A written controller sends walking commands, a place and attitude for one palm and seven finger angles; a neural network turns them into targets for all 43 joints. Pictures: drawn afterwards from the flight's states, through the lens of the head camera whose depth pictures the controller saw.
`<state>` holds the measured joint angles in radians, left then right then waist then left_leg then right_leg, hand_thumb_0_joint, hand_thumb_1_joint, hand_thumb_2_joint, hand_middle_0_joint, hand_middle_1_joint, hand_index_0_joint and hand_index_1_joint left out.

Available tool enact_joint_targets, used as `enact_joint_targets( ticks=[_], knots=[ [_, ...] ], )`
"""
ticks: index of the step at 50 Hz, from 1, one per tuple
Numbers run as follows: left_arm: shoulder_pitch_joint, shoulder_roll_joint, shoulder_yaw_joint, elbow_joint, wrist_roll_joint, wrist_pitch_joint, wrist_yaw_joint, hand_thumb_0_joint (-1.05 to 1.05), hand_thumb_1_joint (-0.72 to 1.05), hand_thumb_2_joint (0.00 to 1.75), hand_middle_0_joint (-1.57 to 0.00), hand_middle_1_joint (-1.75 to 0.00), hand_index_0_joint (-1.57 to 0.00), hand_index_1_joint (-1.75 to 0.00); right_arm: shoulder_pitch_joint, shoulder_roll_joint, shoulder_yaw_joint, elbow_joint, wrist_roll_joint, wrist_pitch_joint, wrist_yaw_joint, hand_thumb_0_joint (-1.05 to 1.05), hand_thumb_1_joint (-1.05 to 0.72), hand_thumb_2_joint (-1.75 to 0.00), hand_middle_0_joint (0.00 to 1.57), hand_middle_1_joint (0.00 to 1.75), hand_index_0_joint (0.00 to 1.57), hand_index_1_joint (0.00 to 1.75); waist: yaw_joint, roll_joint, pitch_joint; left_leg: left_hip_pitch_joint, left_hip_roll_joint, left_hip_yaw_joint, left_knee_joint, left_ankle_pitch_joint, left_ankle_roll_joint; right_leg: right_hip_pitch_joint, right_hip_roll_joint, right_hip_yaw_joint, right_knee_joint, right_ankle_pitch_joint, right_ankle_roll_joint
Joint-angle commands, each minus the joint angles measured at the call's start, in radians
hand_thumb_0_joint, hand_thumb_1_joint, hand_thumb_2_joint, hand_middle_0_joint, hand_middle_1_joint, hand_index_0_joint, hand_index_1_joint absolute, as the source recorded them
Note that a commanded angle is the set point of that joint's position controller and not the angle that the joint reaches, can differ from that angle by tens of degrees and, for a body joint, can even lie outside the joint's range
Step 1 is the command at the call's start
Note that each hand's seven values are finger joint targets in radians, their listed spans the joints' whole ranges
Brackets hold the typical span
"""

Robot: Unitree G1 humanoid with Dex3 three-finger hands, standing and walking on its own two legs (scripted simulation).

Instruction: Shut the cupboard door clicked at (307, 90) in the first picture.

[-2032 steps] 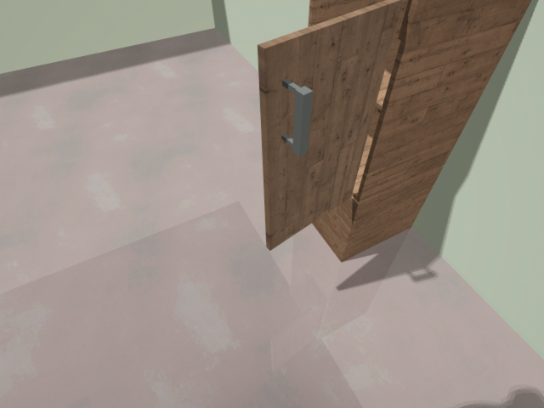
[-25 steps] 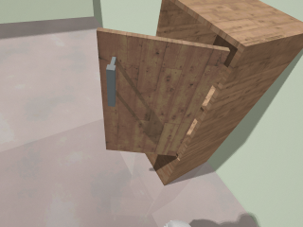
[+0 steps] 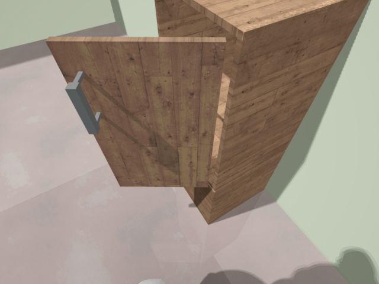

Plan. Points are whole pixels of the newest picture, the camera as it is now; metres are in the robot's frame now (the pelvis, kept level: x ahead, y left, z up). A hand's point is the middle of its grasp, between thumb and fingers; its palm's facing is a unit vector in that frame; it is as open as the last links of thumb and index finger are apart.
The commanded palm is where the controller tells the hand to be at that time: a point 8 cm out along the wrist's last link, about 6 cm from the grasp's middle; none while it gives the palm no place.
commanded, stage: come to a stop and stand still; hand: left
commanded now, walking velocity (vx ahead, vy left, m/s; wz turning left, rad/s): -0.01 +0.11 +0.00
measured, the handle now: (87, 104) +0.46 +0.26 +0.12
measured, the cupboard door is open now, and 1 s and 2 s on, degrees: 58 58 58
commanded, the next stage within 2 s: look again from close up in 0.88 s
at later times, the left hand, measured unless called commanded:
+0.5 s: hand out of the picture -0.01 +0.27 -0.17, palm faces +0.03 -0.97 -0.25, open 7.4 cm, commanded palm none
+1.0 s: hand out of the picture -0.04 +0.26 -0.17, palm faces -0.02 -0.98 -0.18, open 7.4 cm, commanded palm none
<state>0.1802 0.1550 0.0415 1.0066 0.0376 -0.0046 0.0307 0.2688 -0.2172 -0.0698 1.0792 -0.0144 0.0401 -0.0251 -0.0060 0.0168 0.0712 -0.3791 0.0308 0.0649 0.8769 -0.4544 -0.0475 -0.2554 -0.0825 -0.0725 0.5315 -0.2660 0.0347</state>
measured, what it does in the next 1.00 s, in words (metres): steps to the left: left foot, then right foot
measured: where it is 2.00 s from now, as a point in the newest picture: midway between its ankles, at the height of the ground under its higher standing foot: outside the picture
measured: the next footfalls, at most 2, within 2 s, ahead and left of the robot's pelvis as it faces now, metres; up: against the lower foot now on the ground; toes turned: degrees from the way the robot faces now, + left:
left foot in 0.16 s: +0.04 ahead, +0.11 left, +0.00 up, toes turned +4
right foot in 0.38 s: +0.01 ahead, -0.07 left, +0.00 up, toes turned -1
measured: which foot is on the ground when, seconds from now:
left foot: up 0.00-0.14, down 0.16-1.00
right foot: down 0.00-0.20, up 0.22-0.36, down 0.38-1.00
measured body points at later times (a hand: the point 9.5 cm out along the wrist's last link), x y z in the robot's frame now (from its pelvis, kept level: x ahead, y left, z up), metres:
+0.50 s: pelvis -0.03 +0.08 +0.00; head -0.03 +0.07 +0.44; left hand -0.01 +0.32 -0.15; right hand +0.07 -0.13 -0.15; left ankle +0.00 +0.11 -0.73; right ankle -0.03 -0.07 -0.73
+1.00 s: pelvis -0.04 +0.10 +0.01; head -0.04 +0.10 +0.45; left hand -0.04 +0.31 -0.16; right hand -0.06 -0.13 -0.15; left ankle +0.00 +0.11 -0.73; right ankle -0.03 -0.07 -0.73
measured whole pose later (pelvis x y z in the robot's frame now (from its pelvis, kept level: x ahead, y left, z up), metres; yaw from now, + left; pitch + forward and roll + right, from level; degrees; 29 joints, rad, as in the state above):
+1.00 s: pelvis -0.04 +0.10 +0.01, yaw -2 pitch -1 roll +0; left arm 0.33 0.15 -0.01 1.06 0.02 0.02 0.04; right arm 0.32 -0.16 0.00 1.08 -0.01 0.00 -0.02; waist -0.01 -0.01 0.02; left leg -0.20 -0.11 0.16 0.35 -0.15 0.13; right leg -0.22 -0.07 0.01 0.47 -0.23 -0.01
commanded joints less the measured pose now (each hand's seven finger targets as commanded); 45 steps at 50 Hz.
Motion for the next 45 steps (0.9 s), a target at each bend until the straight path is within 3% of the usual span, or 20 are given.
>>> enact_joint_targets(
  ticks=[1,4,6,7,8,9,10,12,15,18,19,21,22,23,26,28,32,39,41,45],
  knots=[
    [0.102,0.224,0.059,-0.023,0.002,0.005,0.031,0.0,0.9,0.9,-0.2,-0.3,-0.2,-0.3,-0.003,-0.019,-0.006,-0.088,-0.006,0.002,0.015,0.0,-0.9,-0.9,0.2,0.3,0.2,0.3,0.045,-0.205,-0.038,-0.052,0.01,-0.046,-0.011,0.01,0.0,0.081,-0.299,0.238,-0.158,0.512,-0.197],
    [0.056,0.235,0.062,-0.044,0.004,0.014,0.028,0.0,0.9,0.9,-0.2,-0.3,-0.2,-0.3,0.019,-0.012,-0.01,-0.099,0.002,-0.006,0.017,0.0,-0.9,-0.9,0.2,0.3,0.2,0.3,0.014,-0.218,-0.067,0.093,-0.006,-0.026,-0.217,0.074,0.008,0.011,-0.278,0.227,-0.118,0.394,-0.171],
    [0.024,0.209,0.054,-0.055,-0.006,0.025,0.019,0.0,0.9,0.9,-0.2,-0.3,-0.2,-0.3,0.084,-0.02,-0.008,-0.077,0.006,-0.025,0.016,0.0,-0.9,-0.9,0.2,0.3,0.2,0.3,-0.019,-0.167,-0.098,0.288,-0.019,0.003,-0.435,0.253,0.018,-0.083,-0.177,0.158,-0.035,0.236,-0.102],
    [0.086,0.18,0.016,-0.025,-0.024,0.002,0.059,0.0,0.9,0.9,-0.2,-0.3,-0.2,-0.3,0.031,-0.103,0.0,-0.155,0.008,-0.047,0.016,0.0,-0.9,-0.9,0.2,0.3,0.2,0.3,-0.035,0.146,-0.198,0.234,0.068,0.005,-0.366,0.32,0.019,0.061,-0.112,0.132,0.05,0.328,-0.083],
    [0.114,0.181,0.013,-0.048,-0.025,0.002,0.051,0.0,0.9,0.9,-0.2,-0.3,-0.2,-0.3,-0.015,-0.114,0.01,-0.207,0.009,-0.049,0.016,0.0,-0.9,-0.9,0.2,0.3,0.2,0.3,-0.002,0.243,-0.221,0.195,0.13,-0.121,-0.348,0.598,0.064,0.047,-0.071,0.064,0.09,0.197,-0.067],
    [0.145,0.144,0.013,-0.065,-0.018,0.004,0.042,0.0,0.9,0.9,-0.2,-0.3,-0.2,-0.3,-0.037,-0.107,0.005,-0.223,-0.008,-0.046,0.008,0.0,-0.9,-0.9,0.2,0.3,0.2,0.3,0.022,0.28,-0.228,0.201,0.159,-0.136,-0.35,0.743,0.096,0.017,-0.036,0.03,0.12,0.077,-0.062],
    [0.107,0.147,0.005,-0.062,-0.011,0.017,0.036,0.0,0.9,0.9,-0.2,-0.3,-0.2,-0.3,-0.038,-0.113,0.008,-0.231,-0.009,-0.042,0.008,0.0,-0.9,-0.9,0.2,0.3,0.2,0.3,0.006,0.261,-0.19,0.213,0.156,-0.168,-0.39,0.818,0.113,-0.028,0.02,-0.007,0.157,-0.117,-0.052],
    [0.099,0.123,-0.003,-0.07,-0.011,0.038,0.025,0.0,0.9,0.9,-0.2,-0.3,-0.2,-0.3,-0.041,-0.136,0.007,-0.247,-0.009,-0.035,0.002,0.0,-0.9,-0.9,0.2,0.3,0.2,0.3,0.002,0.189,-0.078,0.109,0.188,-0.211,-0.487,0.666,0.152,-0.074,0.044,0.01,0.277,-0.266,-0.048],
    [0.136,0.108,-0.008,-0.068,-0.013,0.031,0.013,0.0,0.9,0.9,-0.2,-0.3,-0.2,-0.3,-0.077,-0.123,0.016,-0.262,-0.014,-0.032,0.003,0.0,-0.9,-0.9,0.2,0.3,0.2,0.3,0.024,0.107,-0.026,0.081,0.168,-0.215,-0.507,0.487,0.182,-0.071,0.037,0.026,0.221,-0.187,-0.052],
    [0.178,0.107,-0.013,-0.066,-0.012,0.016,0.01,0.0,0.9,0.9,-0.2,-0.3,-0.2,-0.3,-0.083,-0.102,0.024,-0.263,-0.006,-0.038,0.004,0.0,-0.9,-0.9,0.2,0.3,0.2,0.3,0.041,0.019,-0.038,0.07,0.135,-0.21,-0.499,0.303,0.158,0.008,0.029,0.048,0.004,-0.037,-0.061],
    [0.184,0.123,-0.015,-0.067,-0.012,0.008,0.012,0.0,0.9,0.9,-0.2,-0.3,-0.2,-0.3,-0.08,-0.085,0.03,-0.262,0.001,-0.039,0.005,0.0,-0.9,-0.9,0.2,0.3,0.2,0.3,0.035,-0.034,-0.048,0.057,0.102,-0.195,-0.485,0.222,0.133,0.031,0.004,0.105,-0.063,0.004,-0.077],
    [0.147,0.148,-0.022,-0.084,-0.013,-0.002,0.011,0.0,0.9,0.9,-0.2,-0.3,-0.2,-0.3,-0.047,-0.069,0.032,-0.256,0.005,-0.04,0.009,0.0,-0.9,-0.9,0.2,0.3,0.2,0.3,-0.01,-0.097,-0.038,0.116,0.035,-0.149,-0.479,0.117,0.094,-0.072,-0.067,0.219,-0.122,-0.053,-0.13],
    [0.113,0.151,-0.021,-0.094,-0.014,-0.005,0.011,0.0,0.9,0.9,-0.2,-0.3,-0.2,-0.3,-0.027,-0.077,0.03,-0.242,0.001,-0.037,0.011,0.0,-0.9,-0.9,0.2,0.3,0.2,0.3,-0.023,-0.201,-0.026,0.147,0.035,-0.138,-0.467,0.132,0.094,-0.101,-0.058,0.202,-0.125,-0.075,-0.124],
    [0.099,0.142,-0.019,-0.104,-0.015,-0.004,0.012,0.0,0.9,0.9,-0.2,-0.3,-0.2,-0.3,-0.007,-0.08,0.027,-0.23,0.0,-0.038,0.01,0.0,-0.9,-0.9,0.2,0.3,0.2,0.3,-0.029,-0.209,-0.025,0.166,0.044,-0.144,-0.479,0.163,0.096,-0.111,-0.048,0.178,-0.112,-0.062,-0.12],
    [0.152,0.123,-0.021,-0.104,-0.017,0.005,0.014,0.0,0.9,0.9,-0.2,-0.3,-0.2,-0.3,-0.002,-0.093,0.032,-0.202,-0.004,-0.055,0.01,0.0,-0.9,-0.9,0.2,0.3,0.2,0.3,0.0,-0.023,-0.051,0.144,0.105,-0.22,-0.603,0.134,0.098,-0.044,0.007,0.111,-0.041,-0.021,-0.079],
    [0.182,0.12,-0.019,-0.097,-0.011,0.013,0.016,0.0,0.9,0.9,-0.2,-0.3,-0.2,-0.3,-0.003,-0.089,0.028,-0.197,-0.003,-0.058,0.007,0.0,-0.9,-0.9,0.2,0.3,0.2,0.3,0.014,0.036,-0.05,0.128,0.118,-0.241,-0.652,0.099,0.085,-0.022,0.019,0.087,-0.018,-0.026,-0.073],
    [0.206,0.108,-0.023,-0.066,-0.013,0.02,0.014,0.0,0.9,0.9,-0.2,-0.3,-0.2,-0.3,0.005,-0.088,0.033,-0.171,-0.001,-0.061,0.0,0.0,-0.9,-0.9,0.2,0.3,0.2,0.3,0.018,0.054,-0.035,0.149,0.127,-0.255,-0.706,0.078,0.056,-0.037,0.024,0.081,-0.007,-0.034,-0.071],
    [0.207,0.093,-0.029,-0.027,-0.014,0.017,0.012,0.0,0.9,0.9,-0.2,-0.3,-0.2,-0.3,0.041,-0.081,0.04,-0.112,0.001,-0.061,-0.003,0.0,-0.9,-0.9,0.2,0.3,0.2,0.3,0.016,-0.006,-0.008,0.14,0.123,-0.233,-0.715,0.085,0.046,-0.011,0.009,0.102,-0.065,0.004,-0.078],
    [0.217,0.09,-0.03,-0.012,-0.017,0.018,0.013,0.0,0.9,0.9,-0.2,-0.3,-0.2,-0.3,0.051,-0.082,0.04,-0.094,0.002,-0.062,-0.005,0.0,-0.9,-0.9,0.2,0.3,0.2,0.3,0.015,0.021,-0.018,0.162,0.125,-0.239,-0.73,0.079,0.031,-0.017,0.012,0.097,-0.056,-0.006,-0.077],
    [0.224,0.08,-0.034,0.01,-0.017,0.014,0.014,0.0,0.9,0.9,-0.2,-0.3,-0.2,-0.3,0.065,-0.073,0.044,-0.068,0.004,-0.063,-0.006,0.0,-0.9,-0.9,0.2,0.3,0.2,0.3,0.014,0.001,-0.019,0.17,0.122,-0.226,-0.721,0.098,0.039,-0.011,0.004,0.107,-0.079,0.013,-0.077]
  ],
)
